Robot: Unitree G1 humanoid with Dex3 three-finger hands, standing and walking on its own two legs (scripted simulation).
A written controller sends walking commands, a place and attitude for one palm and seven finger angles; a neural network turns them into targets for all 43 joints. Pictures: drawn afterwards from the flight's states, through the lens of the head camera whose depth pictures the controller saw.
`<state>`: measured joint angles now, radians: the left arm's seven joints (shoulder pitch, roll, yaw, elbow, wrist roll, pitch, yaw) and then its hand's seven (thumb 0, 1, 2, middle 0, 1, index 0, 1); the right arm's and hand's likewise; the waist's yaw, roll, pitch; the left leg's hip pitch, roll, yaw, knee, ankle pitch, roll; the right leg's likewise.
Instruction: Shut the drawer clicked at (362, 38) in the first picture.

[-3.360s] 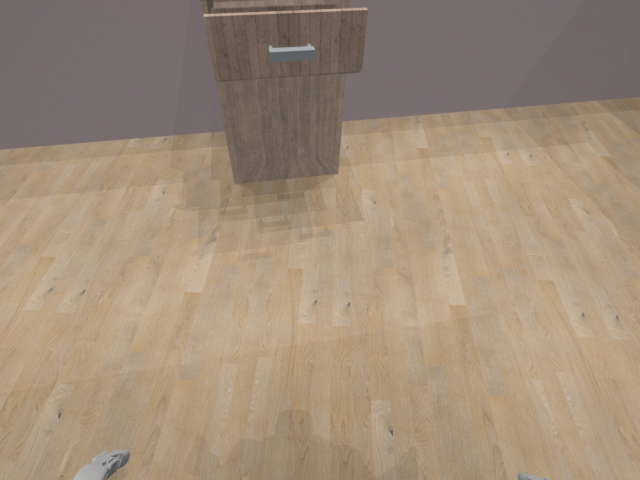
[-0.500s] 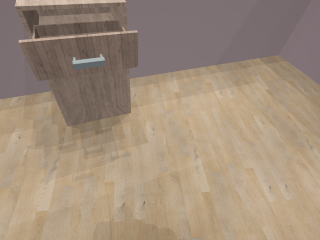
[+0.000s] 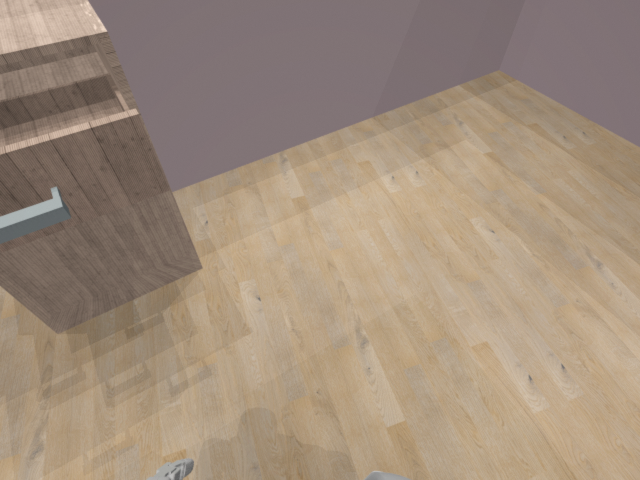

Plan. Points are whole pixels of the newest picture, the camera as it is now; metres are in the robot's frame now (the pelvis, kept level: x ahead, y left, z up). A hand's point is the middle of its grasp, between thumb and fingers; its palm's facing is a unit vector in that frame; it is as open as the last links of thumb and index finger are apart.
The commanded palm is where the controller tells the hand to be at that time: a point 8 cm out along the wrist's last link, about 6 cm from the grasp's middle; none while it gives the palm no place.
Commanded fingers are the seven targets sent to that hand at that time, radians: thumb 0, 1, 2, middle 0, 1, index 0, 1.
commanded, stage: turn to face it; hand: left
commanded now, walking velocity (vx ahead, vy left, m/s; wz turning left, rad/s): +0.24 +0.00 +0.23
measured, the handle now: (20, 213) +0.50 +0.51 +0.00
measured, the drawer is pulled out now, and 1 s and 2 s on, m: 0.30 0.30 0.30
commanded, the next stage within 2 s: take the last steps up to it in 1.06 s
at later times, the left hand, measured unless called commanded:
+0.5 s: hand out of the picture +0.11 +0.23 -0.18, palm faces +0.27 -0.95 -0.17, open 7.3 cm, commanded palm none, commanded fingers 0.00 0.90 0.90 -0.20 -0.30 -0.20 -0.30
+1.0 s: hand (160, 436) +0.20 +0.24 -0.13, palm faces +0.43 -0.86 -0.29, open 7.4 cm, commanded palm none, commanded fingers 0.00 0.90 0.90 -0.20 -0.30 -0.20 -0.30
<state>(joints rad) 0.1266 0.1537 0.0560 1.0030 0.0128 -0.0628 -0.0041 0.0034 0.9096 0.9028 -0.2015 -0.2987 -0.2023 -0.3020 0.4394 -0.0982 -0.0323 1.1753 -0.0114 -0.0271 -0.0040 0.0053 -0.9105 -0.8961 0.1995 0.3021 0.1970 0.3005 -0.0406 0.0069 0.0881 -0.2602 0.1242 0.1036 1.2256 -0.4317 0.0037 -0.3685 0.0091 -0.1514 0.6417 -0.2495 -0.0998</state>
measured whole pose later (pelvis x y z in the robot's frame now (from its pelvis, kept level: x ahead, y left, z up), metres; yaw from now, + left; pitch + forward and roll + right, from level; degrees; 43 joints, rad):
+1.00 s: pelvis +0.17 +0.00 +0.01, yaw +25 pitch +0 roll +0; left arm 0.14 0.18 0.05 0.88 0.02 0.02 0.03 0.01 0.91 0.90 -0.20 -0.30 -0.20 -0.30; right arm 0.23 -0.23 -0.08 0.94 -0.02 0.05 0.00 0.00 -0.91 -0.90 0.20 0.30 0.20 0.30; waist -0.03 0.06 0.05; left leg -0.40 -0.09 -0.09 0.59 -0.24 0.01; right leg -0.26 0.01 -0.01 0.56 -0.31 0.02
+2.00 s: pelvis +0.28 +0.11 +0.00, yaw +34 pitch -2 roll +2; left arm 0.12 0.19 0.05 0.98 0.02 -0.03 -0.01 0.01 0.91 0.90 -0.20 -0.30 -0.20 -0.30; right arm 0.48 -0.16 -0.02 1.16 -0.02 -0.04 -0.02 0.00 -0.92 -0.90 0.20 0.30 0.20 0.30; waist -0.05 0.00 0.07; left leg 0.08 0.01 0.11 0.45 -0.46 0.00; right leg -0.41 -0.05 -0.11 0.61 -0.18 -0.03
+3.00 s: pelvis +0.35 +0.11 +0.02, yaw +32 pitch -1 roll +1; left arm 0.26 0.15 0.02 1.09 0.01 0.01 0.03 0.01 0.91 0.90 -0.20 -0.30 -0.20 -0.30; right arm 0.22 -0.18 -0.04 1.11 -0.02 0.04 -0.02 0.00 -0.92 -0.90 0.20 0.30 0.20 0.30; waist -0.01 0.04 0.01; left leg -0.28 0.07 0.03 0.54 -0.24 -0.02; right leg -0.17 0.01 -0.06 0.48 -0.29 -0.05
